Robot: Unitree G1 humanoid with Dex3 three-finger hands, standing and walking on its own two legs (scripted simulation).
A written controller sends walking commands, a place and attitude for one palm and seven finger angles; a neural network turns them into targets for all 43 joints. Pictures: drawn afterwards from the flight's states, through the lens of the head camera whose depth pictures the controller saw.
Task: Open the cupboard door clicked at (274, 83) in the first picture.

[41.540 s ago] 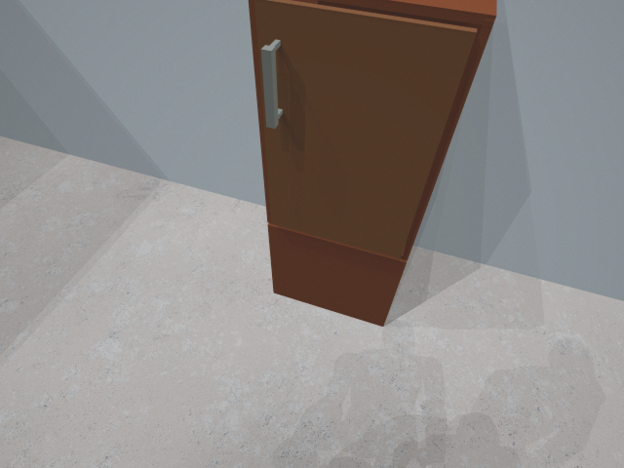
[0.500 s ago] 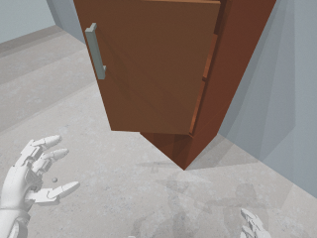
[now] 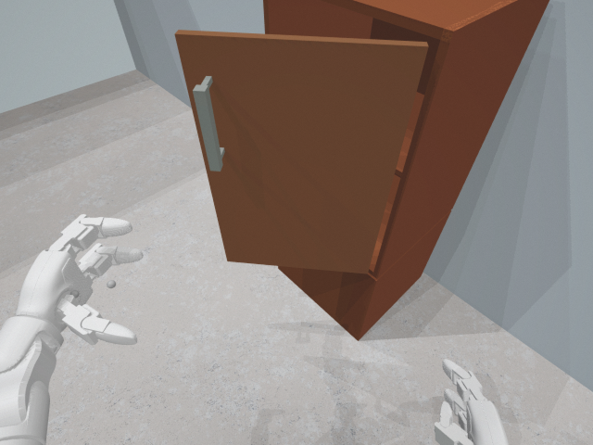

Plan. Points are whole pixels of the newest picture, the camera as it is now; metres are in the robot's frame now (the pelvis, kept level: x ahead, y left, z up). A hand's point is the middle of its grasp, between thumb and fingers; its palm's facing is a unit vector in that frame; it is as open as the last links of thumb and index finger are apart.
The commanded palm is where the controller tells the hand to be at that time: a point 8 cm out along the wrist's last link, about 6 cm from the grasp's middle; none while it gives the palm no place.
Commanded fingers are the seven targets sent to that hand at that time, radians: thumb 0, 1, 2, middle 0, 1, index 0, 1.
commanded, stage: raise the hand with hooked fingers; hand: left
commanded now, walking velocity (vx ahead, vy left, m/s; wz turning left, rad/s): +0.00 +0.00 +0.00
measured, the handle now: (212, 125) +0.59 +0.21 +0.12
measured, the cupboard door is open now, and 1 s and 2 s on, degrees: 41 41 41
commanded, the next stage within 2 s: move the hooked fingers beside the handle in 0.70 s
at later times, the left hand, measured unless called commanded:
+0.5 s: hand (122, 248) +0.30 +0.25 +0.13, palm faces +0.05 -1.00 -0.04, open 14.0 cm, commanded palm +0.27 +0.29 +0.14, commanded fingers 0.00 -0.50 0.30 -0.30 -1.20 -0.30 -1.20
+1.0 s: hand (126, 236) +0.32 +0.25 +0.13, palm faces +0.06 -1.00 -0.03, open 14.0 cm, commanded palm +0.31 +0.30 +0.13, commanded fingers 0.00 -0.50 0.30 -0.30 -1.20 -0.30 -1.20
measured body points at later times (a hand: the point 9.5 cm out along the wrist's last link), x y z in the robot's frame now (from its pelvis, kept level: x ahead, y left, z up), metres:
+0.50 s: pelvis +0.01 -0.02 +0.01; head +0.01 -0.03 +0.46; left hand +0.29 +0.30 +0.14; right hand +0.16 -0.27 -0.07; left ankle +0.00 +0.10 -0.72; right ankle +0.01 -0.13 -0.72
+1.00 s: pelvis +0.00 -0.02 +0.01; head +0.01 -0.03 +0.46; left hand +0.31 +0.31 +0.13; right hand +0.16 -0.26 -0.07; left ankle +0.00 +0.10 -0.72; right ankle +0.01 -0.13 -0.72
